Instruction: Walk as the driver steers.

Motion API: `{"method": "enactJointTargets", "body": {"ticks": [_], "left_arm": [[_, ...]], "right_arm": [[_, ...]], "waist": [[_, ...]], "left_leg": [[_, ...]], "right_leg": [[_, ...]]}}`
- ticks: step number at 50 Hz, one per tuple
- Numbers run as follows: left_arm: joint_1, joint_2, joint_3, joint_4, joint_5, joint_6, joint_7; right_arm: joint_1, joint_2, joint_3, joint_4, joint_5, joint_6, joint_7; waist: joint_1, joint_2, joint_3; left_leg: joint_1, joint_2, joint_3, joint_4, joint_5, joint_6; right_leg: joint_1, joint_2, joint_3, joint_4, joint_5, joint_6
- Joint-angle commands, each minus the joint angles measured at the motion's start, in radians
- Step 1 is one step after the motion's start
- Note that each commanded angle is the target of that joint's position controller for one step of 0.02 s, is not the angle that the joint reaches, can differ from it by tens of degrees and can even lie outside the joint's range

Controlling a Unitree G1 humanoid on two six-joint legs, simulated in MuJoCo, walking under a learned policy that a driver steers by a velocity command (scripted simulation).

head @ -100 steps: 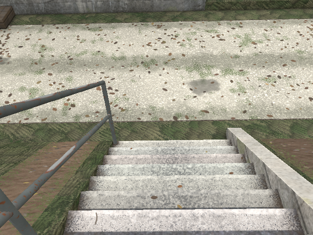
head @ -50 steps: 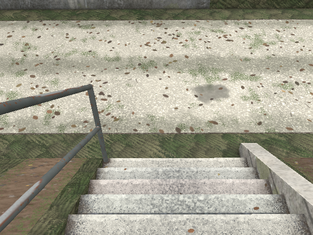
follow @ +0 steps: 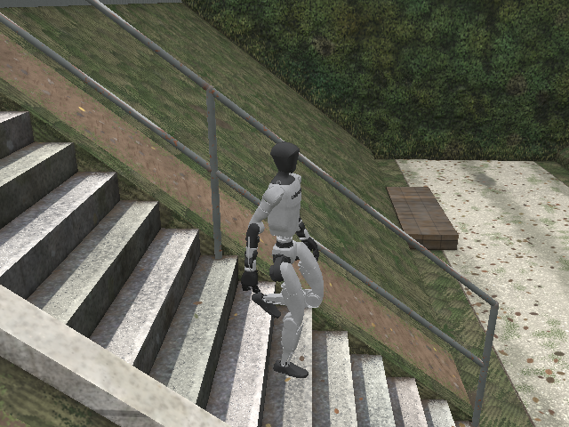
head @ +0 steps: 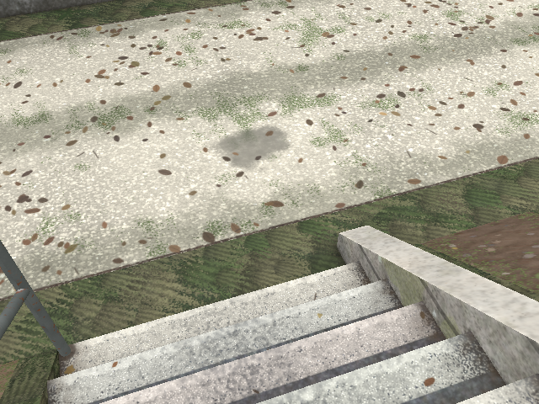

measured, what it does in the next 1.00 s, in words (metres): goes down: left foot 0.19 m lower, then right foot 0.19 m lower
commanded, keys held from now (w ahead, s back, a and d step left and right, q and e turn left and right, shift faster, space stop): w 1.00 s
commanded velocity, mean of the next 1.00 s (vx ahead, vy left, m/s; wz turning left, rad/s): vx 0.50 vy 0.00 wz -0.11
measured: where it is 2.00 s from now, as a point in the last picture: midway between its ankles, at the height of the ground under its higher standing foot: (268, 372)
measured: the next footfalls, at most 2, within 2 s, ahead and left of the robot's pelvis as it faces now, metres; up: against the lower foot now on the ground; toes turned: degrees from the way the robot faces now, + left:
left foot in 0.36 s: +0.27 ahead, +0.14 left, -0.19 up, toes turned -2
right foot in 0.88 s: +0.58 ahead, -0.05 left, -0.38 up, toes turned -8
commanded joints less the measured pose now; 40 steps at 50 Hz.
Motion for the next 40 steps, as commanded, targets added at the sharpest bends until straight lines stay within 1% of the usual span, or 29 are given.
{"method": "enactJointTargets", "body": {"ticks": [1,2,3,5,6,8,10,13,14,15,16,17,18,19,20,21,22,23,24,25,26,27,28,29,30,31,33,37,40], "left_arm": [[0.362,0.079,0.015,0.110,-0.038,0.016,-0.025],[0.217,-0.058,-0.043,0.051,-0.030,-0.003,-0.018],[0.213,-0.040,-0.044,0.033,-0.044,-0.007,-0.016],[0.241,0.009,-0.056,0.029,-0.041,-0.016,-0.005],[0.212,0.028,-0.056,0.006,-0.016,-0.022,-0.006],[0.344,-0.053,-0.087,0.043,-0.041,-0.045,0.031],[0.280,-0.026,-0.092,0.010,-0.026,-0.041,0.035],[0.241,0.029,-0.090,-0.028,-0.015,-0.027,0.004],[0.266,0.044,-0.085,-0.025,-0.018,-0.022,0.009],[0.266,0.067,-0.077,-0.021,-0.052,-0.009,0.022],[0.290,0.119,-0.056,-0.003,-0.043,0.015,0.025],[0.278,0.171,-0.038,0.012,-0.019,0.038,-0.001],[0.382,0.081,-0.049,0.059,0.021,0.035,-0.042],[0.553,-0.065,-0.052,0.073,-0.047,0.010,-0.058],[0.438,-0.009,-0.041,-0.024,-0.099,-0.003,-0.067],[0.202,0.048,-0.024,-0.131,-0.107,-0.008,-0.051],[0.157,0.032,-0.036,-0.136,-0.088,0.000,-0.033],[0.231,-0.032,-0.053,-0.108,-0.071,0.008,-0.016],[0.260,-0.112,-0.083,-0.101,-0.048,0.012,-0.015],[0.250,-0.125,-0.090,-0.091,-0.021,0.017,-0.022],[0.190,-0.077,-0.080,-0.072,-0.007,0.021,-0.047],[0.078,-0.064,-0.076,-0.092,-0.022,0.028,-0.067],[0.060,-0.066,-0.092,-0.101,-0.031,0.026,-0.083],[0.088,-0.060,-0.054,-0.091,-0.077,0.082,0.031],[0.013,0.017,-0.036,-0.091,-0.115,0.074,0.066],[-0.066,0.026,-0.028,-0.102,-0.114,0.069,0.080],[-0.252,0.008,-0.032,-0.155,-0.076,0.059,0.076],[-0.376,-0.037,-0.043,-0.224,-0.121,0.048,0.057],[-0.305,-0.015,-0.033,-0.205,-0.119,0.039,0.061]], "right_arm": [[-0.218,-0.101,-0.035,-0.228,0.056,-0.066,-0.021],[-0.147,-0.072,-0.023,-0.188,0.005,-0.063,-0.048],[-0.087,-0.051,-0.028,-0.129,-0.018,-0.047,-0.052],[-0.085,-0.003,-0.018,-0.123,-0.014,-0.013,-0.021],[-0.024,0.005,-0.005,-0.106,-0.019,-0.021,-0.008],[-0.151,-0.050,-0.008,-0.151,-0.040,-0.028,-0.013],[-0.235,-0.059,-0.003,-0.162,-0.013,-0.028,-0.035],[-0.118,-0.122,-0.018,-0.147,-0.041,-0.005,-0.024],[-0.156,-0.154,-0.029,-0.161,-0.031,-0.005,-0.024],[-0.255,-0.166,-0.035,-0.196,-0.008,0.000,-0.025],[-0.265,-0.174,-0.037,-0.192,0.032,-0.008,-0.026],[-0.066,-0.206,-0.062,-0.116,0.060,-0.024,-0.035],[0.207,-0.292,-0.104,-0.044,0.031,-0.047,-0.048],[0.337,-0.365,-0.117,-0.009,-0.020,-0.045,-0.040],[0.404,-0.403,-0.140,0.008,-0.046,-0.034,-0.016],[0.290,-0.381,-0.149,-0.014,-0.037,-0.029,-0.009],[0.179,-0.224,-0.100,-0.013,-0.030,-0.015,-0.005],[0.115,-0.087,-0.047,-0.016,-0.026,-0.001,-0.006],[0.080,0.020,-0.007,-0.020,-0.036,0.000,-0.027],[0.005,0.025,-0.001,-0.044,-0.018,-0.026,-0.052],[-0.043,0.061,0.018,-0.075,0.026,-0.054,-0.067],[0.019,-0.004,0.026,-0.050,0.018,-0.074,-0.060],[0.039,-0.069,0.026,-0.023,-0.013,-0.081,-0.057],[-0.072,-0.227,-0.039,-0.119,0.133,-0.048,-0.082],[-0.048,-0.191,-0.031,-0.112,0.166,-0.045,-0.095],[0.005,-0.163,-0.022,-0.102,0.156,-0.035,-0.107],[0.039,-0.100,-0.006,-0.101,0.122,-0.022,-0.126],[0.153,-0.057,-0.008,-0.074,0.050,0.009,-0.133],[0.197,-0.043,-0.021,-0.042,0.041,0.021,-0.136]], "waist": [[0.124,0.027,0.000],[0.026,0.159,0.095],[0.012,0.115,0.153],[0.000,-0.023,0.102],[-0.033,-0.018,0.073],[0.073,0.055,0.038],[0.062,0.014,0.038],[-0.026,-0.005,0.091],[-0.001,0.017,0.100],[0.028,0.025,0.146],[0.035,0.061,0.123],[-0.034,0.052,0.055],[-0.110,0.173,-0.062],[-0.055,0.353,-0.206],[-0.113,0.237,-0.200],[-0.135,0.169,-0.055],[-0.066,0.040,0.001],[0.024,-0.044,0.030],[0.081,-0.022,0.145],[0.097,0.033,0.146],[0.062,-0.004,0.140],[0.028,0.089,0.111],[0.044,0.141,0.096],[0.141,0.013,-0.025],[0.092,-0.015,0.043],[0.047,0.029,0.072],[-0.016,0.050,0.114],[-0.135,0.076,0.202],[-0.177,0.085,0.223]], "left_leg": [[-0.775,0.042,-0.129,-0.042,0.136,0.035],[-0.601,0.146,-0.236,-0.474,0.505,0.064],[-0.376,0.117,-0.158,-0.624,0.642,0.065],[-0.133,0.056,-0.071,-0.648,0.839,0.034],[-0.040,0.034,-0.067,-0.597,0.903,0.019],[-0.290,0.094,-0.183,-0.950,1.196,-0.008],[0.034,0.041,-0.093,-1.134,1.317,-0.029],[0.216,-0.008,-0.041,-1.015,1.029,-0.062],[0.182,-0.005,-0.062,-1.103,0.954,-0.054],[0.070,0.050,-0.126,-1.439,0.859,-0.013],[0.177,0.024,-0.085,-1.599,0.944,0.009],[0.375,0.026,-0.046,-1.639,1.045,0.038],[0.738,0.074,-0.084,-1.482,1.272,0.152],[1.022,0.236,-0.216,-1.085,2.020,0.350],[1.070,0.315,-0.432,-1.173,1.965,0.431],[0.955,0.368,-0.559,-1.258,1.532,0.450],[0.753,0.390,-0.515,-1.287,1.219,0.389],[0.490,0.337,-0.418,-1.306,1.065,0.336],[0.204,0.277,-0.344,-1.348,1.060,0.278],[0.039,0.149,-0.235,-1.364,0.990,0.228],[-0.179,0.097,-0.146,-1.378,0.831,0.248],[-0.336,0.046,-0.129,-1.408,0.662,0.242],[-0.373,0.081,-0.212,-1.366,0.676,0.249],[-0.239,0.147,-0.324,-1.373,0.903,0.182],[-0.129,0.083,-0.300,-1.308,0.741,0.161],[-0.033,0.091,-0.317,-1.282,0.653,0.160],[0.060,0.076,-0.302,-1.203,0.475,0.163],[0.156,0.039,-0.277,-1.045,0.609,0.183],[0.214,0.026,-0.285,-0.891,0.902,0.187]], "right_leg": [[0.441,-0.389,0.410,0.076,0.269,-0.315],[0.107,-0.345,0.289,0.067,0.241,-0.237],[-0.160,-0.292,0.209,0.009,0.272,-0.268],[-0.435,-0.182,0.177,0.081,0.259,-0.273],[-0.538,-0.168,0.172,0.179,0.258,-0.260],[-0.271,-0.174,0.246,0.293,0.076,-0.214],[-0.511,-0.082,0.166,0.352,-0.114,-0.159],[-0.608,-0.122,0.241,0.482,-0.160,-0.158],[-0.493,-0.151,0.284,0.546,-0.152,-0.153],[-0.299,-0.174,0.355,0.602,-0.184,-0.138],[-0.230,-0.156,0.368,0.689,-0.101,-0.144],[-0.231,-0.141,0.350,0.853,-0.029,-0.128],[-0.435,-0.023,0.278,1.215,0.106,-0.045],[-0.788,0.152,0.114,1.779,-0.620,0.030],[-1.058,0.171,0.122,1.831,-0.603,0.036],[-1.318,0.101,0.098,1.793,-0.532,0.048],[-1.320,-0.015,0.161,1.710,-0.358,0.007],[-1.164,-0.093,0.218,1.516,-0.200,-0.033],[-1.066,-0.162,0.246,1.317,0.026,-0.053],[-0.923,-0.162,0.175,1.114,0.201,-0.056],[-0.725,-0.160,0.114,0.772,0.508,-0.045],[-0.520,-0.124,0.042,0.784,0.625,-0.019],[-0.515,-0.119,0.068,0.934,0.621,0.008],[-0.327,-0.056,0.012,0.832,0.558,0.043],[-0.442,-0.097,0.060,0.592,0.729,0.019],[-0.501,-0.084,0.052,0.532,0.739,0.014],[-0.531,-0.072,0.046,0.361,0.842,0.029],[-0.449,-0.045,0.019,0.074,0.664,0.043],[-0.289,-0.059,0.024,-0.118,0.525,0.039]]}}
Keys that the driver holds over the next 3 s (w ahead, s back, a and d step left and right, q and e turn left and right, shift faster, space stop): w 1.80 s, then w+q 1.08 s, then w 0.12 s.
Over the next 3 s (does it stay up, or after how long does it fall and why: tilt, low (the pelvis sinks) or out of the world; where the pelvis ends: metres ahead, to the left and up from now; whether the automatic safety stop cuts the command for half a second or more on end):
stays up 1.60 0.08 -1.16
